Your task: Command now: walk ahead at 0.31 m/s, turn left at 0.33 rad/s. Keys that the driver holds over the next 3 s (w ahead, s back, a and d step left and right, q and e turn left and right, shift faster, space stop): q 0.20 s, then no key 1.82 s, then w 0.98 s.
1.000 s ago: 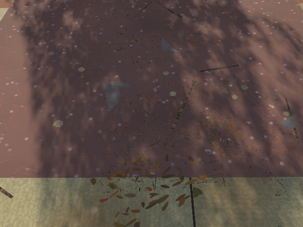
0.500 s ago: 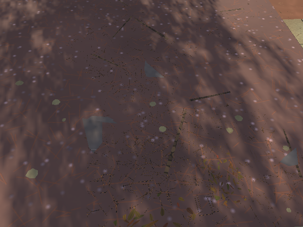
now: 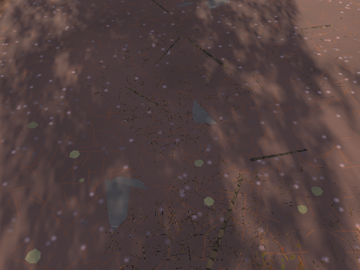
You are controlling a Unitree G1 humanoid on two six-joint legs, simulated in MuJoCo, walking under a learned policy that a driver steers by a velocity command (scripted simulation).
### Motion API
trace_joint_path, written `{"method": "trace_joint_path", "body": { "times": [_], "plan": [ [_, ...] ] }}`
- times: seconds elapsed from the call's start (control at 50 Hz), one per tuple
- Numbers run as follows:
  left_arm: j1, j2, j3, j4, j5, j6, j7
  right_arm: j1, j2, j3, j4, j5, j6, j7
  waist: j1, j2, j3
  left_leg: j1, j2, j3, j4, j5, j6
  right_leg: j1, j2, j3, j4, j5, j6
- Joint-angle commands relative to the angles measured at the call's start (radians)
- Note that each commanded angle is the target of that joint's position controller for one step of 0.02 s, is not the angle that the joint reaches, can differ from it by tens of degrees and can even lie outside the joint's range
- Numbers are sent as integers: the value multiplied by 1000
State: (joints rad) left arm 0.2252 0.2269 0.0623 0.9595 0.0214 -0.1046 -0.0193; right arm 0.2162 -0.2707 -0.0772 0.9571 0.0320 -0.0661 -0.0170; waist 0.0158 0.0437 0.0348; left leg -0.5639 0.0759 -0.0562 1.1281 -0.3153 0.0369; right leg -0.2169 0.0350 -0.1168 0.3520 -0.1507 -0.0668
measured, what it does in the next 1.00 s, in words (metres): walks ahead: left foot, then right foot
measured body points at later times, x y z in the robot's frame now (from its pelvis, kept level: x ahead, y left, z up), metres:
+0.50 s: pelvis +0.14 +0.04 -0.01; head +0.18 +0.06 +0.44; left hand +0.22 +0.33 -0.14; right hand +0.33 -0.20 -0.12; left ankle +0.20 +0.13 -0.74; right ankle +0.15 -0.12 -0.69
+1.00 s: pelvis +0.19 +0.01 -0.01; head +0.20 +0.01 +0.44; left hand +0.20 +0.27 -0.15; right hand +0.34 -0.23 -0.14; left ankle +0.20 +0.13 -0.74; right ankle +0.19 -0.12 -0.74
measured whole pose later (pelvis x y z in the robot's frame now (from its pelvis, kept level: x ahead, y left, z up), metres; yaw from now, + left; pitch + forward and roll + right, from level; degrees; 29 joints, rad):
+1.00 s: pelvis +0.19 +0.01 -0.01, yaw +11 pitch -1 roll +0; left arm 0.19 0.21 0.03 1.05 0.00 -0.02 0.03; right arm 0.15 -0.23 -0.06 0.97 0.00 0.00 -0.02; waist 0.01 0.00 0.03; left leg -0.28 -0.01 0.00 0.50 -0.21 0.01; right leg -0.18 -0.02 -0.01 0.52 -0.32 0.01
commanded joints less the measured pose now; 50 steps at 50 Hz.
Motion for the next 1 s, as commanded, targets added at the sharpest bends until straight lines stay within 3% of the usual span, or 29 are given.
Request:
{"method": "trace_joint_path", "body": {
  "times": [0.02, 0.08, 0.12, 0.18, 0.24, 0.26, 0.28, 0.3, 0.32, 0.34, 0.36, 0.38, 0.4, 0.42, 0.48, 0.58, 0.62, 0.64, 0.66, 0.68, 0.7, 0.72, 0.74, 0.8, 0.88, 1.0],
  "plan": [
    [-59, 138, 25, -52, 7, -14, 23, 75, -34, -16, -42, -13, 22, -5, -61, -113, -35, -25, 30, -29, -81, 108, -26, 10, -288, 101, -151, 605, -138],
    [-74, 158, 28, -59, 0, 7, 51, -8, -20, -9, -86, -23, 25, 12, -42, -120, -43, 24, 19, 33, -293, 281, -33, 7, -247, -12, -147, 593, -111],
    [-50, 174, 31, -53, -7, 20, 64, -73, -15, -5, -118, -24, 29, 25, -13, -113, -51, 38, 9, 60, -383, 340, -33, 52, -258, -33, -133, 580, -111],
    [-33, 190, 38, -46, -24, 46, 72, -119, -37, -11, -162, -26, 39, 42, 2, -113, -53, 17, -3, 77, -456, 285, -19, 158, -298, -34, -73, 561, -106],
    [-45, 205, 48, -52, -42, 70, 77, -106, -60, -21, -190, -29, 41, 57, -20, -126, -59, 60, -39, 101, -517, 152, 21, 203, -322, -17, 55, 640, -82],
    [-59, 206, 49, -58, -48, 77, 78, -51, -73, -29, -180, -29, 37, 59, -53, -114, -81, 137, -71, 122, -596, 183, 42, 202, -299, -29, 150, 673, -59],
    [-25, 194, 45, -52, -43, 81, 75, 25, -123, -49, -163, -34, 29, 51, -85, -56, -130, 283, -93, 106, -705, 387, 72, 170, -236, -56, 306, 604, -9],
    [-10, 158, 29, -77, -9, 74, 66, 96, -227, -74, -164, -49, 29, 29, -93, 109, -236, 532, 100, -136, -665, 899, 151, -30, -161, -82, 579, 250, 60],
    [64, 79, 0, -95, 9, 65, 48, 65, -251, -64, -180, -61, 30, 20, -17, 239, -364, 766, 340, -460, -639, 1158, 379, -310, 0, 18, 874, -584, 112],
    [18, 131, 12, -76, -18, 66, 33, 68, -144, -31, -191, -54, 33, 24, -59, 85, -430, 695, 302, -415, -684, 946, 359, -302, -47, 187, 912, -559, 103],
    [-52, 147, 19, -92, -50, 74, 32, -8, -118, -23, -202, -46, 30, 25, -52, 63, -306, 602, 258, -304, -709, 800, 313, -363, -76, 170, 905, -507, 95],
    [-73, 141, 20, -83, -45, 87, 44, -59, -105, -19, -205, -36, 32, 23, -35, -2, -232, 508, 208, -249, -743, 627, 258, -370, -101, 164, 845, -453, 98],
    [-85, 159, 28, -77, -31, 102, 57, -100, -91, -13, -209, -34, 37, 18, -20, -2, -178, 404, 180, -214, -784, 495, 230, -336, -117, 165, 785, -397, 106],
    [-67, 161, 32, -71, -27, 115, 63, -125, -104, -16, -208, -43, 41, 15, 3, 36, -158, 307, 151, -178, -814, 428, 219, -261, -113, 152, 750, -346, 113],
    [-34, 126, 26, -49, -28, 121, 75, -131, -104, -16, -197, -58, 41, 4, 13, 72, -159, 262, 121, -136, -839, 371, 217, -184, -100, 139, 599, -295, 123],
    [-66, 120, 17, -36, -29, 116, 69, -128, -96, -5, -175, -54, 48, -11, -7, 84, -157, 269, 115, -144, -860, 134, 185, -86, -93, 126, 373, -199, 115],
    [-34, 108, 14, -12, -23, 111, 58, -143, -83, 3, -165, -41, 55, -11, 20, 74, -133, 240, 89, -131, -842, 12, 143, 2, -73, 95, 198, -95, 92],
    [-21, 108, 12, -2, -12, 110, 52, -117, -68, 8, -151, -35, 56, -9, 27, 57, -118, 220, 64, -119, -831, -51, 102, 52, -72, 94, 103, -31, 72],
    [-14, 137, 13, -1, 5, 107, 48, -85, -47, 16, -138, -40, 53, -7, 12, 7, -103, 191, 31, -97, -790, -85, 52, 83, -140, 168, 64, 12, 44],
    [-40, 201, 23, -5, 0, 105, 50, -55, -47, 11, -139, -47, 49, -2, -46, -106, -73, 191, -44, -21, -739, -82, 14, 20, -203, 225, 60, -28, 5],
    [-61, 161, 16, 6, -7, 99, 45, -85, -31, 13, -142, -52, 48, -2, -51, -189, -57, 304, -80, 34, -706, 10, -14, -126, -200, 247, 4, -230, -15],
    [-90, 124, 4, 0, -4, 88, 41, -116, -45, 11, -142, -51, 50, -3, -45, -189, -36, 376, -72, 28, -682, 81, -14, -189, -180, 238, -32, -305, 8],
    [-101, 122, 2, 3, 1, 78, 41, -119, -50, 8, -136, -47, 53, -6, -46, -185, -31, 406, -63, 22, -670, 119, -3, -206, -165, 221, -38, -297, 33],
    [-61, 129, 0, 24, -11, 58, 44, -104, -59, 3, -108, -45, 60, -7, -30, -126, -31, 396, -46, 0, -675, 188, 22, -142, -134, 184, 5, -178, 58],
    [-12, 121, -5, 47, -16, 65, 52, -101, -44, 4, -74, -39, 55, -2, -8, -71, -48, 386, -45, 4, -671, 266, 16, -74, -117, 166, 44, -76, 46],
    [-4, 110, -10, 61, -18, 75, 52, -90, -50, 3, -23, -35, 59, -9, -3, -38, -56, 405, -41, 4, -662, 329, 11, -39, -101, 147, 62, -1, 44]
  ]
}}
Next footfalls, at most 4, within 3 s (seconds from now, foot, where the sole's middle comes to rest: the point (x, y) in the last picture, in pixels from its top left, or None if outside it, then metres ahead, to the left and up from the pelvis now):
0.28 left None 0.24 0.14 -0.78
0.66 right None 0.23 -0.11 -0.78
2.76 right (198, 218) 0.69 0.00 -0.78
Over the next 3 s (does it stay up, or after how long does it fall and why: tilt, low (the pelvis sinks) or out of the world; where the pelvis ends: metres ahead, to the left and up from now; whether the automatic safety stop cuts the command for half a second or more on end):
stays up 0.61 0.06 0.00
